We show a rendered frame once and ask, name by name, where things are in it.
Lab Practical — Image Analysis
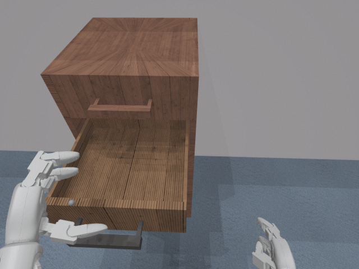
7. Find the cabinet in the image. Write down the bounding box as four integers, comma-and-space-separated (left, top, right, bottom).
40, 17, 199, 217

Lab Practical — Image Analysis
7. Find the left robot forearm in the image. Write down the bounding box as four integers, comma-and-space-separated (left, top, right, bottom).
0, 242, 43, 269

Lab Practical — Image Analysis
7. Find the robot right hand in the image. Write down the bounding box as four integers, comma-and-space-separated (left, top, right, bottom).
252, 217, 296, 269

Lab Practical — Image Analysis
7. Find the handle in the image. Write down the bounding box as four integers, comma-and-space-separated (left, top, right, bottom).
67, 217, 143, 250
88, 105, 152, 118

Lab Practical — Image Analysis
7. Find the drawer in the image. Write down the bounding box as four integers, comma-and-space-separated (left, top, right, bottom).
45, 118, 189, 233

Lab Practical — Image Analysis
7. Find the robot left hand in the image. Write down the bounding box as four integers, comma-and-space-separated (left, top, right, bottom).
5, 151, 108, 245

